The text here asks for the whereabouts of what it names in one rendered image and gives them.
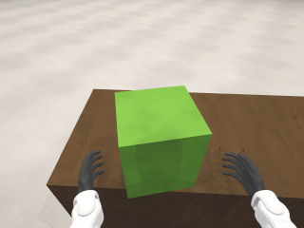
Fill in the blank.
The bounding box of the pedestal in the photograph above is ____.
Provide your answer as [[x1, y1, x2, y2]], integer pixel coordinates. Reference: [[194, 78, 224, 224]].
[[46, 88, 304, 228]]

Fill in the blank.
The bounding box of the left robot forearm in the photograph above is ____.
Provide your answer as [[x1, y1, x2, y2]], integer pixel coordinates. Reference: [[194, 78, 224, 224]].
[[69, 190, 104, 228]]

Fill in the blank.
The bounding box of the right robot forearm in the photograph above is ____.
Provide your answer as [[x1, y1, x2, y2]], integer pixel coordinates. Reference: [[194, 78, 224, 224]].
[[251, 190, 296, 228]]

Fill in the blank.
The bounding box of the robot right hand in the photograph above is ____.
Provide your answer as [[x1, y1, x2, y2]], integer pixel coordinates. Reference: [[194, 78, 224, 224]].
[[222, 152, 267, 197]]

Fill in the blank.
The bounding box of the robot left hand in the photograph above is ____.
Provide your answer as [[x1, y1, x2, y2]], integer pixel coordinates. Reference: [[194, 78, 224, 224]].
[[78, 149, 104, 194]]

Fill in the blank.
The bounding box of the carton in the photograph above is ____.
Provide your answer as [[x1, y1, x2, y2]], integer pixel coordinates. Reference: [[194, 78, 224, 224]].
[[114, 85, 213, 199]]

